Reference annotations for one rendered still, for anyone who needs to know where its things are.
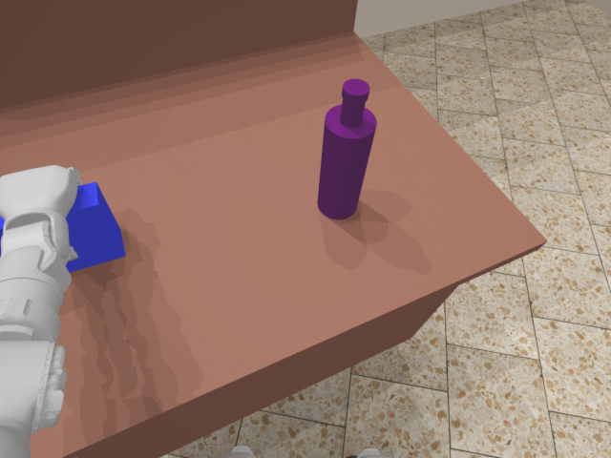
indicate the robot left forearm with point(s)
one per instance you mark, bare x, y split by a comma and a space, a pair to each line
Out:
33, 275

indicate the robot left hand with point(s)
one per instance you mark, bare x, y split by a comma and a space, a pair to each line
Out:
51, 187

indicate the sponge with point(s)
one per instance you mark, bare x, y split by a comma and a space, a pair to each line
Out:
93, 231

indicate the robot left shin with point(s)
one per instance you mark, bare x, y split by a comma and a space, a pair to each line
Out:
242, 449

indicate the robot left upper arm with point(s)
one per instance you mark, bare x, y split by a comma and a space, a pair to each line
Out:
32, 382

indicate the table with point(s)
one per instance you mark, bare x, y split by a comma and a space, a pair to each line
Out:
202, 123

